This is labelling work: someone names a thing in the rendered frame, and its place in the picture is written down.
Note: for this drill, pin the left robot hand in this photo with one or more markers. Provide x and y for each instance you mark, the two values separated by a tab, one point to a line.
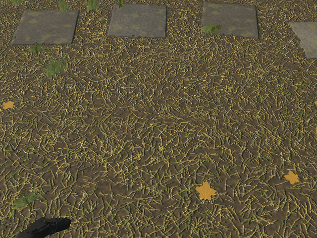
43	227

